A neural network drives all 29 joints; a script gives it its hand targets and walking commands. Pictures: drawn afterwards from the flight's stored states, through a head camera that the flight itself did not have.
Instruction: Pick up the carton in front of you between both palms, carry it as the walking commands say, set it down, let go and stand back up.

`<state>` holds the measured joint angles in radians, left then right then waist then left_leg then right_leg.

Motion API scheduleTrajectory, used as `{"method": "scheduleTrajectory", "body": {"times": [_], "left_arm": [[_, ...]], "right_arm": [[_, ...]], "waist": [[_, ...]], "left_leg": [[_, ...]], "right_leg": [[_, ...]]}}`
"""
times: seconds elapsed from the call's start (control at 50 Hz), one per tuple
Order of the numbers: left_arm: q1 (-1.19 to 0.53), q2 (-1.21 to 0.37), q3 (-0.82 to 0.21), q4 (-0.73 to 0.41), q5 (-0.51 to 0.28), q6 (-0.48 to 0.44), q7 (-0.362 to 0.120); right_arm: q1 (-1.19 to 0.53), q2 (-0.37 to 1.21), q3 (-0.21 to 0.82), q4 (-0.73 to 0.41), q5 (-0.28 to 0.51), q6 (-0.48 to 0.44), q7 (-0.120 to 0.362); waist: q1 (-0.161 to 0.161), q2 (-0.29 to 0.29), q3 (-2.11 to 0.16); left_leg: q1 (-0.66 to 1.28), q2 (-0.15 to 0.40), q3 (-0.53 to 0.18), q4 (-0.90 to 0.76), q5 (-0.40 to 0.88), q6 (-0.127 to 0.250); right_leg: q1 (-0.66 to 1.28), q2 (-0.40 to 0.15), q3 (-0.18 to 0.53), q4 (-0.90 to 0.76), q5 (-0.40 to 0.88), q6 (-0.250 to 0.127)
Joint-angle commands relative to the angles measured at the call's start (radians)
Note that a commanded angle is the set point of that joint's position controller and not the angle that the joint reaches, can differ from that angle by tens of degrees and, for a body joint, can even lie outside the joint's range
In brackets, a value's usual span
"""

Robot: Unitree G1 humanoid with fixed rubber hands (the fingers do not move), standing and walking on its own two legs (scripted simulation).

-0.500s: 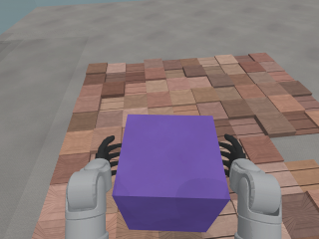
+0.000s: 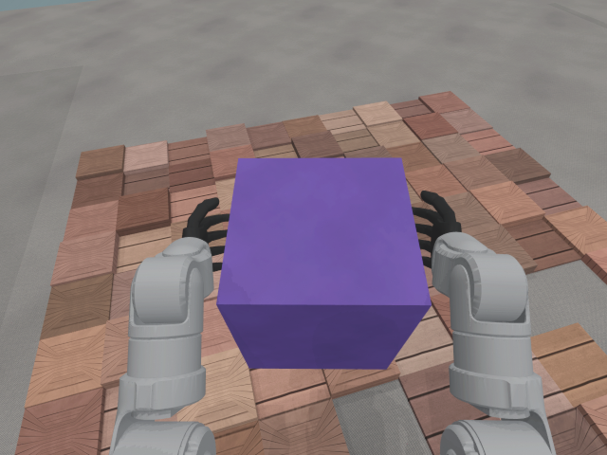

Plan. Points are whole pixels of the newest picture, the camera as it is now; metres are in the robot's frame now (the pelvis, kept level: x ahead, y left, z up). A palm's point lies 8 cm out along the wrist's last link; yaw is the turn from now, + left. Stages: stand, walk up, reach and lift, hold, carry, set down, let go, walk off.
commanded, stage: carry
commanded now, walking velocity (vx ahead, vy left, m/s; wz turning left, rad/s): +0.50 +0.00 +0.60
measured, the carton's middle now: (318, 272) +0.36 -0.03 +0.05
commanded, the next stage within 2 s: none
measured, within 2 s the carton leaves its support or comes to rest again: neither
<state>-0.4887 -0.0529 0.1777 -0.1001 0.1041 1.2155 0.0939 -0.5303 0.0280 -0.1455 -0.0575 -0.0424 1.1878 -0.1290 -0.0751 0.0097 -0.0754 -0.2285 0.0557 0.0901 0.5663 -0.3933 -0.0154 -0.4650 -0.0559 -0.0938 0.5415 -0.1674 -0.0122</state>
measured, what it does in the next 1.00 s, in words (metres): walks ahead, turning left: left foot, then right foot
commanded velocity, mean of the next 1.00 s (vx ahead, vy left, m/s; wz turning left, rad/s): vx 0.50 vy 0.00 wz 0.25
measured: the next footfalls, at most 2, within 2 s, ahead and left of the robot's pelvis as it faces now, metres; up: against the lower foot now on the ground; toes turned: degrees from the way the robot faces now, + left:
left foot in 0.40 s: +0.41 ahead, +0.09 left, -0.01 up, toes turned +20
right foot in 0.80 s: +0.79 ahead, +0.05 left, +0.01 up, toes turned +15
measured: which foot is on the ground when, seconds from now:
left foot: down 0.00-0.00, up 0.02-0.38, down 0.40-0.82, up 0.84-1.00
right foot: down 0.00-0.42, up 0.44-0.78, down 0.80-1.00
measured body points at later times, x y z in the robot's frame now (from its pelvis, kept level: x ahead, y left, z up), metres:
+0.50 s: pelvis +0.32 +0.03 -0.02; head +0.40 +0.05 +0.42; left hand +0.67 +0.27 +0.12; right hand +0.75 -0.02 +0.13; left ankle +0.38 +0.07 -0.74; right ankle +0.18 -0.13 -0.62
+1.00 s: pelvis +0.66 +0.09 +0.01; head +0.73 +0.12 +0.45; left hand +0.93 +0.38 +0.08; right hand +1.07 +0.11 +0.08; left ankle +0.59 +0.19 -0.65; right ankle +0.75 +0.04 -0.72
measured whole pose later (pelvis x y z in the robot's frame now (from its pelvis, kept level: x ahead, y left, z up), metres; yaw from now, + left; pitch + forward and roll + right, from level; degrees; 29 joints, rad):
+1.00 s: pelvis +0.66 +0.09 +0.01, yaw +22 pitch +5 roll -1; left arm -0.57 -0.06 0.18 -0.02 0.08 1.20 0.13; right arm -0.63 0.03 -0.24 0.03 -0.07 1.18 -0.10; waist 0.05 0.01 0.07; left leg -0.58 0.01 -0.02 1.16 -0.38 0.04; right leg -0.43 0.02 -0.15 0.51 -0.17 -0.09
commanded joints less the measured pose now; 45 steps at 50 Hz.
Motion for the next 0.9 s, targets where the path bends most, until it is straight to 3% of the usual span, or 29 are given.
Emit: {"method": "scheduleTrajectory", "body": {"times": [0.0,0.02,0.04,0.06,0.08,0.12,0.16,0.2,0.28,0.32,0.36,0.38,0.4,0.42,0.44,0.46,0.48,0.5,0.52,0.6,0.64,0.68,0.72,0.76,0.78,0.8,0.82,0.84,0.88], "left_arm": [[-0.639,-0.778,-0.582,0.036,-0.365,-0.022,-0.176],[-0.698,-0.784,-0.569,0.063,-0.366,-0.024,-0.177],[-0.744,-0.811,-0.570,0.068,-0.385,-0.026,-0.180],[-0.807,-0.846,-0.580,0.054,-0.415,-0.030,-0.183],[-0.880,-0.881,-0.593,0.030,-0.447,-0.036,-0.185],[-0.995,-0.938,-0.606,-0.012,-0.502,-0.043,-0.186],[-1.063,-0.956,-0.593,-0.047,-0.534,-0.035,-0.181],[-1.088,-0.952,-0.579,-0.077,-0.553,-0.014,-0.176],[-1.080,-0.923,-0.551,-0.113,-0.547,0.040,-0.176],[-1.061,-0.910,-0.540,-0.110,-0.528,0.066,-0.179],[-1.057,-0.901,-0.544,-0.108,-0.505,0.087,-0.186],[-1.066,-0.887,-0.549,-0.099,-0.492,0.093,-0.191],[-1.062,-0.893,-0.560,-0.081,-0.474,0.098,-0.194],[-1.076,-0.902,-0.559,-0.080,-0.480,0.117,-0.192],[-1.040,-0.887,-0.540,-0.076,-0.462,0.121,-0.182],[-1.070,-0.875,-0.535,-0.117,-0.441,0.122,-0.173],[-1.091,-0.898,-0.540,-0.144,-0.431,0.122,-0.167],[-1.069,-0.903,-0.533,-0.152,-0.413,0.117,-0.162],[-1.031,-0.907,-0.534,-0.148,-0.394,0.111,-0.158],[-0.940,-0.965,-0.596,-0.104,-0.369,0.067,-0.168],[-0.922,-0.984,-0.631,-0.074,-0.372,0.042,-0.176],[-0.880,-0.986,-0.652,-0.045,-0.364,0.021,-0.180],[-0.842,-0.982,-0.662,-0.006,-0.365,0.004,-0.186],[-0.795,-0.974,-0.660,0.031,-0.371,-0.009,-0.192],[-0.797,-0.986,-0.657,0.043,-0.371,-0.012,-0.195],[-0.756,-0.966,-0.638,0.063,-0.367,-0.019,-0.199],[-0.759,-0.943,-0.613,0.093,-0.349,-0.032,-0.193],[-0.693,-0.976,-0.617,0.113,-0.359,-0.040,-0.192],[-0.813,-1.051,-0.674,-0.001,-0.421,-0.064,-0.192]], "right_arm": [[-0.665,0.938,0.658,0.045,0.435,0.016,0.253],[-0.720,0.955,0.642,0.088,0.438,0.020,0.253],[-0.755,0.974,0.634,0.115,0.437,0.018,0.250],[-0.775,0.999,0.616,0.135,0.441,0.015,0.247],[-0.800,1.023,0.602,0.141,0.445,0.012,0.241],[-0.860,1.056,0.584,0.125,0.449,0.010,0.219],[-0.898,1.055,0.563,0.096,0.441,0.016,0.191],[-0.909,1.035,0.541,0.064,0.422,0.030,0.164],[-0.899,0.971,0.496,0.016,0.365,0.078,0.137],[-0.891,0.949,0.487,0.001,0.348,0.105,0.143],[-0.902,0.939,0.491,-0.005,0.350,0.120,0.157],[-0.915,0.949,0.499,-0.022,0.361,0.124,0.167],[-0.950,0.957,0.503,-0.037,0.373,0.132,0.180],[-0.940,0.909,0.487,0.002,0.359,0.132,0.186],[-0.895,0.925,0.497,0.016,0.375,0.142,0.194],[-0.914,0.984,0.516,-0.021,0.395,0.143,0.206],[-0.949,1.009,0.527,-0.069,0.414,0.143,0.215],[-0.978,1.038,0.545,-0.103,0.430,0.141,0.220],[-0.979,1.061,0.562,-0.118,0.440,0.137,0.224],[-0.940,1.108,0.633,-0.118,0.451,0.095,0.246],[-0.915,1.114,0.657,-0.097,0.453,0.074,0.258],[-0.862,1.106,0.667,-0.061,0.444,0.055,0.268],[-0.818,1.098,0.665,-0.020,0.437,0.036,0.275],[-0.772,1.093,0.656,0.030,0.432,0.020,0.280],[-0.764,1.093,0.651,0.054,0.424,0.012,0.284],[-0.764,1.091,0.644,0.075,0.425,0.010,0.291],[-0.756,1.123,0.633,0.110,0.429,0.013,0.297],[-0.726,1.122,0.629,0.111,0.425,0.008,0.299],[-0.790,1.146,0.626,0.047,0.435,-0.010,0.296]], "waist": [[0.111,-0.314,-0.339],[0.112,-0.378,-0.323],[0.117,-0.251,-0.305],[0.120,-0.144,-0.292],[0.122,-0.108,-0.308],[0.121,-0.136,-0.325],[0.123,-0.175,-0.339],[0.138,-0.175,-0.348],[0.144,-0.164,-0.332],[0.103,-0.211,-0.353],[0.008,-0.233,-0.439],[-0.027,-0.165,-0.440],[-0.015,-0.022,-0.404],[0.002,0.261,-0.553],[-0.027,0.229,-0.615],[-0.030,0.132,-0.558],[-0.016,0.053,-0.503],[-0.005,0.021,-0.479],[-0.002,0.005,-0.492],[-0.007,0.057,-0.487],[-0.019,0.061,-0.440],[-0.041,0.062,-0.407],[-0.053,0.072,-0.353],[-0.015,0.080,-0.336],[0.064,0.113,-0.421],[0.133,-0.022,-0.524],[0.182,-0.282,-0.637],[0.174,-0.175,-0.696],[0.158,-0.041,-0.571]], "left_leg": [[-0.365,-0.077,0.039,0.351,-0.088,0.037],[-0.495,-0.080,-0.051,0.514,-0.164,0.061],[-0.549,-0.036,-0.093,0.611,-0.129,0.087],[-0.574,-0.008,-0.108,0.628,-0.061,0.094],[-0.582,0.005,-0.108,0.617,-0.027,0.093],[-0.561,0.007,-0.093,0.509,0.032,0.073],[-0.562,-0.017,-0.054,0.449,0.062,0.064],[-0.592,-0.027,-0.019,0.379,0.115,0.064],[-0.427,-0.093,0.096,0.035,0.359,0.077],[-0.240,-0.155,0.141,-0.080,0.426,0.109],[0.049,-0.175,0.146,-0.157,0.539,0.146],[0.213,-0.123,0.075,-0.236,0.633,0.146],[0.392,-0.018,-0.036,-0.118,0.750,0.106],[0.765,0.183,-0.425,0.079,1.111,0.332],[0.855,0.231,-0.559,-0.022,0.808,0.426],[0.763,0.202,-0.501,-0.066,0.776,0.374],[0.682,0.184,-0.459,-0.090,0.779,0.316],[0.629,0.185,-0.434,-0.095,0.834,0.305],[0.578,0.177,-0.404,-0.114,0.787,0.291],[0.538,0.158,-0.326,-0.104,0.903,0.289],[0.533,0.125,-0.276,-0.093,1.023,0.261],[0.536,0.074,-0.219,-0.072,1.019,0.233],[0.438,0.012,-0.145,-0.063,1.014,0.195],[0.240,-0.001,-0.091,-0.022,0.985,0.153],[0.105,0.015,-0.047,0.122,1.013,0.113],[-0.131,-0.027,-0.041,0.376,0.665,0.058],[-0.463,-0.184,-0.106,0.787,-0.110,-0.009],[-0.503,-0.112,-0.193,0.926,-0.144,0.030],[-0.560,-0.050,-0.180,0.809,-0.041,0.064]], "right_leg": [[0.573,-0.312,0.493,-0.277,-0.281,-0.064],[0.623,-0.386,0.623,-0.272,-0.214,-0.158],[0.635,-0.366,0.558,-0.214,-0.112,-0.171],[0.632,-0.343,0.457,-0.179,0.048,-0.162],[0.645,-0.334,0.381,-0.159,0.170,-0.143],[0.672,-0.290,0.233,-0.157,0.324,-0.098],[0.712,-0.274,0.160,-0.151,0.418,-0.096],[0.768,-0.259,0.087,-0.127,0.493,-0.104],[0.744,-0.177,-0.104,-0.080,0.651,-0.055],[0.714,-0.175,-0.159,0.010,0.887,-0.019],[0.630,-0.180,-0.197,0.271,0.973,0.017],[0.499,-0.141,-0.173,0.448,0.785,0.039],[0.247,-0.068,-0.122,0.598,0.013,0.038],[-0.132,0.045,-0.008,0.868,-0.421,0.064],[-0.335,0.053,0.093,1.009,-0.405,0.048],[-0.357,0.004,0.140,0.928,-0.336,0.031],[-0.338,-0.007,0.141,0.815,-0.303,0.028],[-0.328,-0.008,0.125,0.750,-0.281,0.029],[-0.283,-0.016,0.131,0.701,-0.242,0.031],[-0.312,-0.003,0.096,0.568,-0.184,0.037],[-0.351,0.013,0.061,0.475,-0.125,0.029],[-0.347,0.042,0.012,0.288,0.020,0.021],[-0.200,0.103,-0.075,0.038,0.194,0.021],[0.130,0.164,-0.139,-0.125,0.407,-0.003],[0.427,0.113,-0.102,-0.111,0.420,-0.060],[0.715,-0.113,0.150,-0.006,0.732,-0.157],[0.988,-0.376,0.578,-0.017,0.850,-0.378],[0.978,-0.361,0.622,-0.016,0.537,-0.377],[0.821,-0.286,0.510,-0.085,0.346,-0.273]]}}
